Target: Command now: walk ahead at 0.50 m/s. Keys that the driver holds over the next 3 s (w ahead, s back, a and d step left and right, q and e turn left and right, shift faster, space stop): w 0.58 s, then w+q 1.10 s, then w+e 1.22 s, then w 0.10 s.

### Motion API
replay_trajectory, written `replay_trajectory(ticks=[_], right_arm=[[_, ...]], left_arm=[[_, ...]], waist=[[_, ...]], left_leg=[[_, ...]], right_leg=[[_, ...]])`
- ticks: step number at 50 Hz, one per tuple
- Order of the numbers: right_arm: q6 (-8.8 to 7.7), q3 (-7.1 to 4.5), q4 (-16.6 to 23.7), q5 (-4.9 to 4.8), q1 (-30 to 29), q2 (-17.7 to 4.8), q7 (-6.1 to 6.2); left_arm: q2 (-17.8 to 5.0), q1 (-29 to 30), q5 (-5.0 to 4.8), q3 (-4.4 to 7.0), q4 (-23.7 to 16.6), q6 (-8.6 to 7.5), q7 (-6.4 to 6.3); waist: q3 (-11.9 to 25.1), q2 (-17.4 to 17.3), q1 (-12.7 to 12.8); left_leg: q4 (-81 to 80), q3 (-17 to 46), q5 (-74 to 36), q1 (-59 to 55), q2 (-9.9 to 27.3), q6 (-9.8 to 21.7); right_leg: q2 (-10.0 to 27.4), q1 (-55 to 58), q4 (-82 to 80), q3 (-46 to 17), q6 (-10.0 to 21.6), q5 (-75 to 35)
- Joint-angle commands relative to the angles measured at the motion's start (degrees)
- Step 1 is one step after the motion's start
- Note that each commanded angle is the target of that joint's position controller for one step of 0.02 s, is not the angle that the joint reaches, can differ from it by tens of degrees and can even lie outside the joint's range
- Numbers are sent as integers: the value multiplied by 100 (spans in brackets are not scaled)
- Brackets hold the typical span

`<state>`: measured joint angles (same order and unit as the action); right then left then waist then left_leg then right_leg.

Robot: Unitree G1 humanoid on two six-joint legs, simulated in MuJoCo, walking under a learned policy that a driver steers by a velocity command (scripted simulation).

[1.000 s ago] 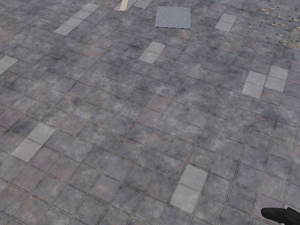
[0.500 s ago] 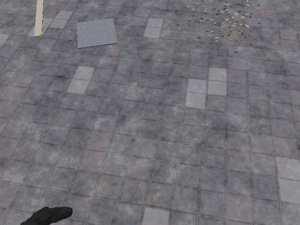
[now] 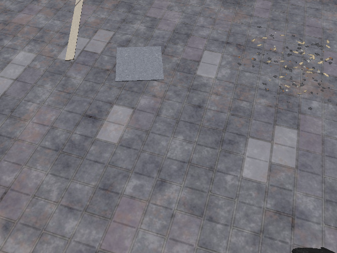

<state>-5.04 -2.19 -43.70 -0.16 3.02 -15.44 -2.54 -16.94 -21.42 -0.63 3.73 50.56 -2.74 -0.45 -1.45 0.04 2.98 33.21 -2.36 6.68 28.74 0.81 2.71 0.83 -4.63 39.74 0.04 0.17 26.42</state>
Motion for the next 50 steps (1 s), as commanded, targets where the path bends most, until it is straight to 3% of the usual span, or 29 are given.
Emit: replay_trajectory(ticks=[1,2,3,4,6,8,11,14,18,21,23,24,25,26,27,28,29,30,31,33,35,38,42,47,50], right_arm=[[17,-324,-195,-63,1953,-1130,58],[24,-279,-101,-38,1549,-978,75],[19,-235,-67,15,1195,-833,67],[-18,-183,-32,76,980,-658,62],[-72,-173,-54,74,874,-607,55],[-119,-208,-146,48,971,-737,87],[-87,-240,-287,26,1216,-848,174],[-41,-246,-399,-22,1437,-910,230],[54,-274,-635,-72,1869,-990,253],[150,-320,-741,-106,1914,-1052,286],[201,-353,-739,-117,1770,-1134,311],[235,-339,-719,-118,1650,-1103,322],[249,-254,-656,-61,1682,-904,336],[165,-74,-478,42,2210,-362,303],[29,-20,-564,-22,2306,-253,268],[-83,-168,-456,-177,1808,-837,221],[-142,-178,-325,-246,1345,-896,206],[-131,-183,-321,-205,1174,-832,225],[-61,-226,-363,-151,1198,-809,244],[114,-208,-475,-152,1466,-561,254],[215,-208,-418,-150,1361,-468,280],[217,-235,-286,-113,1007,-457,267],[168,-160,-49,-81,308,-274,141],[179,-117,411,-93,-351,-240,-34],[213,-236,533,-93,-14,-474,-118]], left_arm=[[-698,-54,-122,81,-507,-300,65],[-731,396,-184,76,-639,-340,72],[-684,647,-105,78,-685,-334,46],[-646,608,-44,112,-659,-278,22],[-433,356,-16,90,-539,-151,9],[-343,504,17,74,-581,-84,-15],[-279,1059,61,52,-727,-105,-7],[-135,1625,35,-11,-840,-169,63],[-126,2287,-25,-53,-1040,-226,183],[-246,2428,-35,-36,-1150,-269,278],[-432,2005,-23,40,-1048,-290,293],[-603,1339,-1,145,-840,-294,269],[-917,361,33,284,-554,-288,215],[-1523,-367,133,419,-439,-261,166],[-1279,-502,16,353,-354,-233,189],[-913,-148,-26,224,-410,-239,187],[-724,264,3,167,-494,-234,165],[-560,646,54,114,-532,-239,168],[-366,890,103,60,-559,-276,171],[-332,1012,138,60,-492,-352,179],[-461,952,159,101,-373,-416,149],[-550,843,173,124,-239,-421,68],[-644,733,130,120,-131,-392,-10],[-782,297,29,182,118,-172,-44],[-1001,493,-11,254,45,-24,-118]], waist=[[1645,-1131,-931],[1024,-749,-815],[536,-415,-656],[373,-509,-450],[334,-596,-254],[199,-479,-219],[52,-319,-349],[-72,-341,-550],[-268,-326,-790],[-293,-397,-703],[-26,-517,-409],[377,-483,-34],[1095,-295,345],[2016,874,270],[2471,1626,281],[1664,1083,339],[1038,770,239],[590,395,58],[384,443,-122],[284,537,-321],[105,424,-367],[-31,307,-296],[-217,238,-38],[-417,171,164],[-20,460,-189]], left_leg=[[-1623,3913,1723,-4570,2000,1324],[-1711,3186,1597,-3774,1817,1138],[-1898,2614,1133,-2934,1602,1061],[-2057,2227,673,-2386,1413,983],[-2347,1781,140,-1900,1238,1021],[-2539,1445,-345,-1794,1218,1107],[-2642,1041,-806,-2017,1132,1045],[-2677,640,-819,-2077,949,877],[-2530,621,-693,-2603,1155,867],[-2189,716,-1097,-3168,1427,775],[-1667,669,-2216,-3338,1431,652],[-883,467,-3057,-3228,1211,525],[378,236,-2769,-2550,896,340],[2605,-35,-589,-440,144,-36],[3803,555,2618,853,-445,-171],[4254,892,2481,1468,-39,-68],[4116,731,1960,1560,264,14],[3753,639,1502,1354,503,-3],[3406,695,1185,1030,683,-23],[3192,746,902,561,757,-94],[2931,842,543,738,739,-183],[2104,953,-412,1108,634,-260],[825,461,-1387,820,520,-214],[196,169,-749,1317,408,13],[199,-312,155,517,-28,305]], right_leg=[[-78,-3845,3609,-733,158,471],[234,-3947,3481,-537,245,-16],[463,-3789,3098,-415,247,-476],[658,-3427,2745,-465,247,-804],[735,-2969,2466,-436,168,-1086],[773,-3133,2083,-392,50,-1430],[775,-3480,1102,-351,-84,-2325],[603,-3251,21,-165,-94,-3125],[429,-3228,-734,-70,-40,-3212],[362,-3232,-1044,-112,159,-2670],[165,-2535,-1165,50,333,-2263],[-22,-1592,-1313,233,478,-2301],[218,-32,-1124,-5,707,-2435],[1683,2263,-1101,-2235,1479,-2119],[2232,2892,-2062,-4196,2001,-1166],[2022,2321,-2231,-3638,1698,-628],[1795,1529,-2333,-2833,1473,-794],[1597,714,-2547,-2214,1349,-1220],[1417,177,-2740,-1774,1235,-1591],[1303,-387,-3072,-1233,1210,-1999],[1302,-555,-3284,-773,1239,-2386],[1228,-356,-3375,-175,1134,-2832],[1098,-231,-3484,526,921,-2957],[1499,1052,-2970,787,840,-3808],[1554,1352,-1933,1025,649,-6360]])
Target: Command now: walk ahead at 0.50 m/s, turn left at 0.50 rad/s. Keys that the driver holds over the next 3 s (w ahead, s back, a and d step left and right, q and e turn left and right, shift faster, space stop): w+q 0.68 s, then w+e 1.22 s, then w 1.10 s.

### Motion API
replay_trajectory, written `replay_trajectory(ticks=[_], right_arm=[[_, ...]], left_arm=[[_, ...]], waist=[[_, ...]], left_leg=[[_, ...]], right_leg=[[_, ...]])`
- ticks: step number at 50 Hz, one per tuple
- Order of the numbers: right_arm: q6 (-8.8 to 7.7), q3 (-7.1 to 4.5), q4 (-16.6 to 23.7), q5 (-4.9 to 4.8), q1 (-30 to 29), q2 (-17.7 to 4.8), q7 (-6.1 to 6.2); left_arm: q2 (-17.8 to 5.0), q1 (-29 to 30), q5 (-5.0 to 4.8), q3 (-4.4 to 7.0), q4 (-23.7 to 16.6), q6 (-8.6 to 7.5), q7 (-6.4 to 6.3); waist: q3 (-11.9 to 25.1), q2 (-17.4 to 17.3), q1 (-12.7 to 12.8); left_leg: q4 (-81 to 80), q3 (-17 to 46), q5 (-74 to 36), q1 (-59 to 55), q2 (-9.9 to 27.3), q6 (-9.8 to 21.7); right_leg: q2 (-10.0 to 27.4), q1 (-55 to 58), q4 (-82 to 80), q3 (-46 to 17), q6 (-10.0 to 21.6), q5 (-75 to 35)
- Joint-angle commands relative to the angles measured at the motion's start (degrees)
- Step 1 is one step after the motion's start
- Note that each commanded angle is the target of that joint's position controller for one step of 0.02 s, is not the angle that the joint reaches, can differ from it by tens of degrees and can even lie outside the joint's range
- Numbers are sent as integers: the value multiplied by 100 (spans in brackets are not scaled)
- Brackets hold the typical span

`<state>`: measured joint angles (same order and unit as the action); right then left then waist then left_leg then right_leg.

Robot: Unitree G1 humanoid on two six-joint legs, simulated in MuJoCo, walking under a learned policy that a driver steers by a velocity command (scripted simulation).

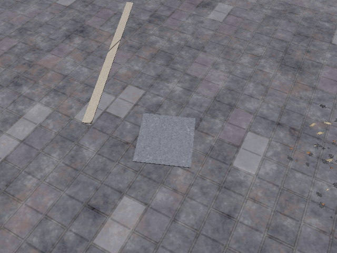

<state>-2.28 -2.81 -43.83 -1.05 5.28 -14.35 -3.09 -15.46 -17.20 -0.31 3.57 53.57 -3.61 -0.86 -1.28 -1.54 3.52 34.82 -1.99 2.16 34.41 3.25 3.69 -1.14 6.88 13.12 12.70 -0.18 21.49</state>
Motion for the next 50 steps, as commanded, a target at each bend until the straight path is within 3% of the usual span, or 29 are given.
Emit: replay_trajectory(ticks=[1,2,3,4,5,6,7,8,9,12,15,18,21,23,25,26,27,28,29,30,31,32,35,38,42,45,47,49,50], right_arm=[[-45,-282,455,-13,306,-761,-60],[-36,-458,241,-29,1217,-1058,-1],[26,-641,85,-30,2047,-1597,142],[-9,-654,243,-79,1706,-1894,154],[-50,-500,294,-19,1846,-1420,134],[-104,-432,301,33,1686,-1156,145],[-151,-400,338,28,1328,-1051,132],[-173,-347,414,37,999,-858,148],[-172,-307,513,87,820,-791,173],[-181,-348,552,45,851,-964,261],[-143,-404,520,13,1057,-1131,369],[-87,-418,458,-5,1302,-1150,397],[-46,-412,359,-47,1529,-1085,403],[-17,-413,358,-34,1536,-1062,433],[17,-392,412,-15,1403,-984,443],[5,-304,477,14,1372,-753,427],[-7,-177,589,124,1497,-425,419],[-64,-121,771,-107,2298,-265,407],[-52,-231,569,-153,2157,-918,433],[-20,-308,645,-99,1531,-1171,425],[9,-311,685,-43,1276,-1098,432],[13,-325,752,8,1099,-1020,412],[74,-267,816,-56,1132,-638,345],[29,-168,961,43,816,-428,342],[-155,-62,1097,69,7,-318,225],[-233,-72,1213,-2,-450,-412,152],[-282,-126,1248,-27,-472,-572,125],[-314,-252,1064,-3,154,-803,157],[-314,-388,863,59,885,-1072,220]], left_arm=[[-1203,139,-37,286,-288,120,-110],[-1184,242,-50,267,-335,149,-136],[-953,123,74,170,-471,83,-133],[-213,-271,134,-63,-718,-121,-7],[-731,269,-48,35,-777,-382,115],[-863,744,-231,65,-959,-499,166],[-762,839,-170,47,-979,-542,138],[-830,859,-15,102,-930,-511,89],[-837,748,30,128,-916,-435,89],[-652,716,116,113,-984,-252,68],[-480,1368,129,39,-1199,-223,60],[-404,1906,59,-8,-1380,-268,119],[-584,2121,-8,39,-1525,-318,171],[-748,2031,-18,98,-1535,-377,209],[-881,1450,-12,185,-1388,-442,201],[-1067,832,65,271,-1274,-475,169],[-1396,-66,117,350,-1191,-465,122],[-1748,-385,136,438,-966,-375,171],[-1112,-124,11,299,-1130,-355,193],[-799,122,2,213,-1192,-313,164],[-726,394,66,166,-1224,-277,159],[-611,546,91,133,-1178,-253,148],[-558,490,90,112,-1018,-313,143],[-779,316,25,160,-817,-337,185],[-982,173,-98,191,-730,-213,170],[-1121,-257,-146,220,-569,-128,154],[-1166,-326,-177,233,-506,-70,130],[-1167,-236,-182,224,-483,-24,99],[-961,-253,-137,153,-499,-34,100]], waist=[[288,681,-562],[749,544,-1059],[1346,-282,-1302],[1878,-1501,-656],[2144,-739,-1048],[1440,-456,-1056],[834,164,-757],[622,225,-565],[486,104,-388],[313,28,-250],[128,-77,-449],[106,-261,-703],[111,-359,-761],[133,-473,-661],[291,-614,-318],[769,-492,-18],[1605,287,261],[2029,2408,-188],[1477,1492,-30],[818,962,112],[490,569,4],[218,557,-80],[118,749,-221],[23,558,-277],[-99,500,-57],[-112,583,90],[-84,712,-28],[218,727,-483],[719,613,-825]], left_leg=[[29,-480,803,-764,-502,347],[-353,-424,484,-2105,-705,567],[-462,1063,396,-3889,200,954],[-1302,4431,1297,-5638,1518,2120],[-1762,4696,1541,-5767,1566,1971],[-1767,3813,1207,-5209,1369,1712],[-1817,3128,541,-4267,1108,1526],[-1883,2675,-9,-3624,922,1410],[-2011,2465,-352,-3128,780,1389],[-2245,2065,-858,-2418,617,1423],[-2257,1648,-647,-2045,290,1173],[-2152,1595,-66,-1859,127,905],[-1809,2028,328,-2248,303,810],[-1458,2385,382,-2584,452,746],[-946,2520,118,-2626,358,600],[-102,2284,-4,-2366,57,416],[1569,1691,1179,-1570,-392,168],[3230,1167,3356,463,-929,-125],[3893,1349,3031,1045,-447,-202],[3985,1178,2480,1159,-271,-229],[3865,1033,2078,924,-70,-261],[3600,1027,1826,818,82,-273],[3149,870,1579,403,274,-281],[2208,772,1222,550,285,-341],[534,361,150,39,172,-432],[-110,280,-24,-336,-47,-471],[-459,361,144,-629,-103,-368],[-873,257,166,-1772,-236,-167],[-853,351,127,-2969,-93,8]], right_leg=[[1682,111,1532,-160,603,-6567],[1457,-436,2751,-35,422,-6349],[1140,-1937,4591,-5,179,-4226],[-263,-4439,6625,-742,-167,891],[9,-5053,6921,-1904,20,994],[264,-5289,6708,-1859,170,576],[515,-5112,6087,-1810,193,156],[693,-4752,5555,-1789,146,-53],[770,-4393,5346,-1805,92,-187],[746,-4162,4532,-1649,-213,-507],[553,-4057,3190,-1554,-398,-1652],[257,-3560,2104,-1492,-397,-2653],[178,-3442,1644,-1684,-302,-2589],[172,-3320,1463,-1772,-174,-2169],[133,-2580,1206,-1645,46,-1862],[438,-1526,1220,-1834,278,-1803],[1471,-22,1287,-2891,603,-1441],[2561,1356,589,-5715,1492,113],[2465,1000,354,-5716,1333,1220],[2220,320,324,-4695,1075,899],[1978,-347,243,-3980,963,75],[1786,-808,131,-3481,957,-520],[1517,-1361,-240,-2614,1028,-1268],[1545,-1350,-461,-2363,1318,-1910],[1231,-1461,-443,-1847,1198,-2407],[1352,-1290,-237,-1975,1136,-2390],[1493,-1124,-3,-2190,1022,-2296],[1381,-1274,657,-2109,812,-2851],[1049,-1657,1618,-1867,618,-2994]])
Over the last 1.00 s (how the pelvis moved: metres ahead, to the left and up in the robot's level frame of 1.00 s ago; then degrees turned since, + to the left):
0.55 -0.02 0.01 11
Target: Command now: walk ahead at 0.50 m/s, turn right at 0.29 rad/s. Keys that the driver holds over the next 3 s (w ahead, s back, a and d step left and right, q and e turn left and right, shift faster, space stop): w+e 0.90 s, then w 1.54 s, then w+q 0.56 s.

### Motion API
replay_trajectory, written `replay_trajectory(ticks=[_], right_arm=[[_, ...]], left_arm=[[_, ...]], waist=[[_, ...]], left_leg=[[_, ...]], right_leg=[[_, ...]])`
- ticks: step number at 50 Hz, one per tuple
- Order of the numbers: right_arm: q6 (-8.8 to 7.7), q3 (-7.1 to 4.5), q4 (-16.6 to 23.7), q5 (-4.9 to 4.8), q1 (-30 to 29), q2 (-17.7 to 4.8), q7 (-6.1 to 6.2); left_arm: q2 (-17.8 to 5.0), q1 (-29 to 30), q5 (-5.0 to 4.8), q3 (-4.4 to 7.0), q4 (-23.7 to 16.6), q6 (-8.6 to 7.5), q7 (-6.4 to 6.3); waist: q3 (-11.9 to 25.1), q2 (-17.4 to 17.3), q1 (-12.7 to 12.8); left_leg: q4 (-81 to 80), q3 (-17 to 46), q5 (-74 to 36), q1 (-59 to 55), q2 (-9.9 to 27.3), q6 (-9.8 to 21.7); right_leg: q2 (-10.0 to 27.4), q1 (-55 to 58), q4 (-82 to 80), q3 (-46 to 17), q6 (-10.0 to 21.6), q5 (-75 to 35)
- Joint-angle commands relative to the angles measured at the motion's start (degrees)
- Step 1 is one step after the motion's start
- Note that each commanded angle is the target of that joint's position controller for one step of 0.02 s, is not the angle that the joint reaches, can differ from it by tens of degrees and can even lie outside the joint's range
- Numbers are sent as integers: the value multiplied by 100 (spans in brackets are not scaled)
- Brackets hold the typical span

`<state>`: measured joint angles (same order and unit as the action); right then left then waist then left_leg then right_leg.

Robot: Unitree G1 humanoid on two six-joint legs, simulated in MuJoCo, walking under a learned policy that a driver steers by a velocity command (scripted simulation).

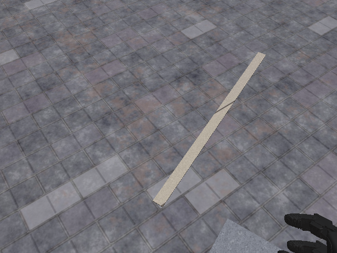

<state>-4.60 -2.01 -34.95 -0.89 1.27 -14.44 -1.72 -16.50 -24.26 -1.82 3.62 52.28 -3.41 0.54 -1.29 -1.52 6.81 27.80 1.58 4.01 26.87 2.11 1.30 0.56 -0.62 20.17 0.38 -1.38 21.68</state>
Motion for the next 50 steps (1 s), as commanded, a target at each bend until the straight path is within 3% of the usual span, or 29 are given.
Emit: replay_trajectory(ticks=[1,2,3,4,5,6,7,9,11,16,20,22,24,25,26,27,28,29,30,31,32,33,36,41,44,47,49,50], right_arm=[[-53,-587,-128,171,2286,-1518,169],[13,-598,-175,233,2378,-1751,147],[9,-481,-183,169,2266,-1246,127],[-11,-384,-204,94,1965,-967,125],[-33,-323,-221,97,1621,-795,105],[-59,-289,-253,119,1345,-641,82],[-97,-270,-287,148,1161,-537,77],[-178,-313,-394,153,1040,-563,99],[-213,-365,-508,171,1061,-668,147],[-158,-459,-725,143,1237,-953,240],[-49,-537,-926,23,1536,-1148,261],[31,-576,-994,-37,1578,-1257,262],[122,-619,-988,-89,1502,-1441,283],[176,-606,-967,-122,1403,-1442,291],[166,-530,-928,-53,1510,-1281,316],[69,-288,-618,225,1910,-499,283],[-164,-217,-503,89,1676,-596,228],[-294,-320,-351,-159,1019,-1004,170],[-370,-286,-313,-152,868,-954,175],[-389,-302,-404,5,885,-951,226],[-343,-354,-454,100,972,-1026,246],[-267,-374,-465,124,1044,-1032,231],[-116,-321,-406,183,927,-786,231],[-134,-189,-148,133,-124,-527,152],[-197,-204,-22,47,-501,-633,71],[-272,-263,-46,41,-373,-813,-3],[-321,-326,-193,68,151,-888,5],[-350,-406,-315,134,693,-1052,36]], left_arm=[[-398,486,193,-22,-576,-80,-34],[-18,-131,69,-129,-692,-168,-46],[-632,74,-67,26,-606,-181,-48],[-810,444,-99,95,-710,-172,-40],[-744,622,-50,101,-708,-139,-57],[-693,702,13,125,-725,-94,-62],[-596,636,9,133,-701,-19,-51],[-361,681,-5,100,-769,104,-35],[-297,894,27,97,-892,170,-29],[-166,1679,64,13,-1175,148,140],[-227,2318,65,-3,-1486,161,257],[-324,2408,72,34,-1610,173,301],[-541,1963,73,162,-1599,202,300],[-760,1178,51,308,-1409,212,272],[-1192,181,36,530,-1128,256,178],[-1931,86,-23,670,-1102,270,79],[-1775,29,43,560,-1371,152,126],[-1323,143,87,431,-1316,57,163],[-1138,371,66,379,-1305,0,156],[-926,803,64,313,-1370,-11,139],[-736,1103,121,245,-1474,-15,113],[-699,1233,170,225,-1555,-14,90],[-848,1113,131,270,-1525,-49,-6],[-943,714,68,305,-1386,13,-134],[-958,420,28,319,-1270,57,-149],[-867,327,55,301,-1210,98,-176],[-780,381,79,276,-1191,127,-170],[-583,381,109,202,-1215,118,-149]], waist=[[1683,-190,-1529],[2234,-1647,-1192],[1755,-1072,-1308],[1051,-857,-1251],[711,-573,-1084],[429,-567,-925],[283,-594,-771],[150,-485,-638],[20,-297,-608],[-206,-142,-836],[-411,-93,-1029],[-384,-150,-974],[36,-326,-641],[449,-257,-173],[982,7,246],[1269,1632,-261],[2324,1315,-127],[1682,766,63],[1107,604,-103],[745,295,-373],[585,369,-598],[531,450,-724],[376,348,-774],[82,571,-380],[29,624,-237],[81,772,-323],[200,904,-608],[598,815,-863]], left_leg=[[49,1231,-114,-3857,1271,626],[-664,3522,1160,-4849,2335,1353],[-964,3610,1932,-4406,2155,1297],[-1048,2720,1822,-3826,1961,1120],[-1214,2113,1353,-3192,1702,1004],[-1406,1648,911,-2683,1520,961],[-1599,1223,547,-2301,1380,899],[-1856,725,-51,-1977,1382,957],[-1987,308,-425,-1949,1404,992],[-2094,-680,-617,-2087,1277,838],[-1937,-1022,-699,-2668,1457,700],[-1565,-1167,-1476,-3008,1534,601],[-571,-1356,-3469,-3146,1486,462],[513,-1540,-3977,-2912,1304,314],[2021,-1606,-3141,-1893,1070,57],[4212,-1469,1704,681,142,-378],[5182,78,3177,1555,-430,-383],[5241,369,2673,2133,-117,-240],[4827,320,2181,2125,123,-114],[4317,332,1811,1756,346,-112],[3940,369,1572,1287,478,-127],[3759,374,1437,983,505,-166],[2987,210,1008,804,406,-393],[891,144,-745,436,11,-537],[351,233,-905,210,-137,-487],[51,299,-473,61,-126,-299],[-199,97,-195,-610,-183,-62],[-237,168,-165,-1519,-41,159]], right_leg=[[437,-2018,2781,-305,461,-1403],[-188,-3741,4391,-276,237,1278],[96,-4271,5113,-722,228,1132],[306,-4519,5214,-663,264,621],[495,-4326,5094,-584,242,169],[624,-4155,4868,-594,215,-149],[725,-3864,4738,-630,192,-367],[773,-3730,4583,-599,116,-629],[785,-3921,4254,-643,45,-985],[677,-3780,2647,-327,86,-2267],[587,-3799,1918,-37,307,-2089],[433,-3668,1736,174,487,-1613],[6,-2817,1711,552,734,-1024],[-299,-1753,1400,703,918,-1183],[-321,-55,1254,316,1153,-1412],[1190,1756,867,-2619,2051,-909],[1901,2392,-196,-5003,2674,105],[1787,2094,-430,-4324,2309,-96],[1550,1350,-383,-3560,2108,-457],[1312,516,-362,-2963,1911,-1015],[1126,-127,-453,-2545,1823,-1589],[1036,-510,-580,-2398,1823,-1869],[855,-1098,-750,-1905,1858,-2542],[451,-1450,-706,-1506,1458,-1847],[590,-1255,-481,-1843,1393,-1494],[824,-702,-7,-2227,1292,-1514],[769,-589,434,-2248,1152,-2085],[467,-709,1172,-2025,986,-2534]])
Over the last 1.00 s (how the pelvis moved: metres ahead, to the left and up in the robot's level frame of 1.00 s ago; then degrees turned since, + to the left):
0.54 0.12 0.00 22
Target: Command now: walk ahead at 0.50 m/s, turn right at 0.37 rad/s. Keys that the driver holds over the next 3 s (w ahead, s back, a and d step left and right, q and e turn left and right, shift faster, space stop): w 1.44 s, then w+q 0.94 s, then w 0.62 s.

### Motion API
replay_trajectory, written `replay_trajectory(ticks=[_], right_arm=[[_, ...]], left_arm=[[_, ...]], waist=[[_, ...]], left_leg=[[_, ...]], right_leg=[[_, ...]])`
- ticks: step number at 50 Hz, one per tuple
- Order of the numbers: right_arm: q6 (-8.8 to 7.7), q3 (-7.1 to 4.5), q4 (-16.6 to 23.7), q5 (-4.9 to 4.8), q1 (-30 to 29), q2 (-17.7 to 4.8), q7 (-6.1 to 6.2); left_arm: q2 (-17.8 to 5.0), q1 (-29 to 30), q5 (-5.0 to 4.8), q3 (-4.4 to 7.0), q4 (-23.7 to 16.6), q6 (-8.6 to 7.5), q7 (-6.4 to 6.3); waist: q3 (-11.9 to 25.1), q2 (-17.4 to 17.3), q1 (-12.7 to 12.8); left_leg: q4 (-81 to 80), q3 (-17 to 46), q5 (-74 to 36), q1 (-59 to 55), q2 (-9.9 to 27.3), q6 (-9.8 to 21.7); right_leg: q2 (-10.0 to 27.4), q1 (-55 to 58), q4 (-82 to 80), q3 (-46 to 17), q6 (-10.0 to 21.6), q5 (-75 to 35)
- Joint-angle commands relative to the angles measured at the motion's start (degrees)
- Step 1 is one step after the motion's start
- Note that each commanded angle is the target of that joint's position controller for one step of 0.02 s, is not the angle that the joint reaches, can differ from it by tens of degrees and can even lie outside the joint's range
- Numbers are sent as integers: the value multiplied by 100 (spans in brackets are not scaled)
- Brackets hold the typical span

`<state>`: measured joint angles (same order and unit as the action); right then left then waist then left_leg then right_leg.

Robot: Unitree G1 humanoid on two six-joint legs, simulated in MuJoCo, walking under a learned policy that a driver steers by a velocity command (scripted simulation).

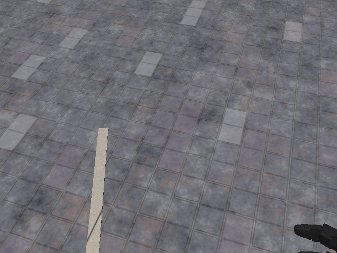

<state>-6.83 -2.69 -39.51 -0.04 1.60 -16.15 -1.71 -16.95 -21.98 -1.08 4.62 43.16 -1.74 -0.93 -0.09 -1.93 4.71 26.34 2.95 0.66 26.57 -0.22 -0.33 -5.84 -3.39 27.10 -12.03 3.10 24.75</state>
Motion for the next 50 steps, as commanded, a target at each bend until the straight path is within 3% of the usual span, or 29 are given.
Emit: replay_trajectory(ticks=[1,2,3,4,5,6,8,12,15,19,22,24,25,26,27,28,29,30,31,33,36,38,42,46,49,50], right_arm=[[-133,-403,59,120,1504,-1171,69],[-56,-544,-258,122,2047,-1646,18],[-41,-420,-233,-65,2020,-1083,-25],[-13,-324,-189,-74,1737,-762,-6],[28,-270,-139,6,1435,-692,3],[54,-226,-168,36,1271,-579,11],[38,-165,-215,72,1204,-453,37],[37,-231,-396,-41,1409,-765,88],[100,-248,-506,-77,1563,-897,117],[183,-239,-733,-130,1989,-968,120],[279,-260,-860,-152,2103,-1055,144],[341,-282,-875,-165,1973,-1158,177],[357,-243,-865,-153,1966,-1073,191],[339,-126,-716,-30,1902,-824,206],[223,79,-584,7,2548,-179,180],[116,-15,-666,-85,2321,-626,144],[55,-113,-490,-212,1809,-937,108],[40,-99,-424,-195,1483,-892,115],[54,-113,-407,-96,1338,-840,126],[170,-111,-475,-67,1547,-671,120],[303,-68,-424,-17,1353,-474,148],[303,-42,-312,11,941,-422,143],[223,26,-135,-27,134,-304,58],[173,32,96,-82,-460,-373,-52],[138,-6,148,-74,-410,-506,-120],[127,-52,87,-66,-143,-603,-117]], left_arm=[[-280,90,130,-12,-404,-58,5],[32,-829,-72,-100,-438,-126,12],[-549,-624,-129,-22,-321,-154,-7],[-832,128,-105,56,-424,-160,1],[-764,535,-30,38,-526,-165,-11],[-689,766,54,38,-606,-194,9],[-500,663,42,20,-595,-207,65],[-196,1088,88,-99,-755,-205,94],[-95,1600,74,-163,-848,-250,147],[-137,2216,7,-170,-1005,-295,236],[-257,2414,-7,-134,-1122,-325,311],[-457,1886,26,-32,-994,-340,310],[-690,1120,59,98,-752,-329,269],[-1063,75,116,220,-552,-306,205],[-1572,-290,128,318,-442,-260,203],[-1053,-386,62,185,-433,-243,212],[-852,8,53,93,-447,-256,212],[-739,376,77,48,-485,-260,215],[-606,655,119,9,-489,-272,240],[-461,910,155,-25,-480,-331,261],[-606,853,98,24,-311,-423,235],[-693,711,99,49,-192,-416,189],[-838,357,49,70,39,-367,126],[-914,-67,2,89,333,-270,105],[-988,-104,-12,122,463,-171,63],[-1032,-30,-10,131,470,-140,50]], waist=[[1284,231,-976],[1824,-1793,-615],[1402,-1124,-818],[644,-547,-962],[307,-144,-864],[20,-99,-773],[38,-392,-563],[-48,-282,-618],[-114,-243,-786],[-234,-239,-996],[-308,-296,-918],[-8,-325,-515],[487,-226,-150],[1297,188,282],[2006,1691,11],[2051,1452,200],[1170,1127,144],[699,760,-9],[356,558,-173],[251,721,-494],[46,614,-584],[-93,498,-483],[-261,468,-191],[-394,473,-16],[-301,582,-163],[-132,656,-336]], left_leg=[[29,1012,298,-2909,1100,695],[-589,3749,1620,-4590,2222,1721],[-1000,4317,3114,-4436,2249,1644],[-1068,3436,3027,-3757,2000,1390],[-1130,2762,2386,-3114,1752,1253],[-1244,2311,1763,-2623,1555,1268],[-1442,1724,974,-2195,1266,1209],[-1753,1115,100,-2026,1279,1381],[-1821,603,-160,-1969,1110,1242],[-1700,394,-262,-2132,1183,1129],[-1435,463,-581,-2605,1429,1014],[-760,278,-1831,-2703,1361,855],[142,43,-2426,-2465,1103,716],[1709,-186,-1384,-1447,828,498],[3817,-389,2073,822,-155,103],[4554,325,3232,1533,-44,146],[4700,283,2816,1908,247,209],[4472,124,2306,1776,491,210],[4145,81,1980,1581,633,170],[3783,121,1633,979,800,95],[3199,44,1191,1021,841,-68],[2504,39,530,1176,848,-123],[1125,-150,-585,858,618,-93],[525,-148,-487,943,483,48],[258,-203,139,715,370,270],[180,-337,322,262,235,364]], right_leg=[[743,-1119,2064,-337,322,-1996],[-89,-3194,3920,284,-113,639],[263,-3987,4566,12,-146,768],[463,-4179,4672,76,-129,249],[666,-4030,4526,311,-130,-131],[826,-3960,4176,384,-143,-406],[1054,-3485,3673,540,-167,-680],[1178,-3557,2533,825,-330,-1165],[1108,-3285,1453,978,-369,-2123],[913,-2912,653,1122,-341,-2682],[838,-2854,308,1122,-138,-2256],[638,-1962,13,1310,69,-2074],[546,-826,-69,1397,238,-2144],[1385,851,179,515,592,-2322],[2729,2705,-258,-2077,1478,-1282],[2786,2634,-802,-2912,1503,-507],[2582,1950,-933,-2132,1276,-568],[2334,1174,-1049,-1467,1156,-1089],[2131,511,-1231,-1038,1105,-1625],[1897,-215,-1558,-551,1082,-2170],[1839,-616,-1885,-57,1177,-2558],[1769,-599,-1989,206,1122,-2615],[1594,-546,-2026,671,894,-2541],[1876,131,-1777,616,830,-2557],[2068,657,-1354,552,683,-3207],[2022,716,-1025,611,610,-3947]])
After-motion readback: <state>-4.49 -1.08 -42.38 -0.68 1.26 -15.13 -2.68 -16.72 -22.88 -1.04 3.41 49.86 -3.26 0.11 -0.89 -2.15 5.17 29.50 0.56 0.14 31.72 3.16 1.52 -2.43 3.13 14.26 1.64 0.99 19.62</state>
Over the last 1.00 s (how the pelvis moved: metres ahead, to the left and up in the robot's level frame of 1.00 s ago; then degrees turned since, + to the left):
0.52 -0.13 0.00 -34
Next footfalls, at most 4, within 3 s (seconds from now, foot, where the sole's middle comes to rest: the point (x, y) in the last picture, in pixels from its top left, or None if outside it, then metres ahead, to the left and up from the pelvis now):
0.52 right None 0.43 -0.14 -0.76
1.04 left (176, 193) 0.74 0.08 -0.76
1.56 right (234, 144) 1.02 -0.18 -0.76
2.10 left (179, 104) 1.27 0.10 -0.76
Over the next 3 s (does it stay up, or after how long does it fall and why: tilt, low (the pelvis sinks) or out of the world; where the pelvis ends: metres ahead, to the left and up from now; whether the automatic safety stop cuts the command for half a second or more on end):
stays up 1.61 0.16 0.02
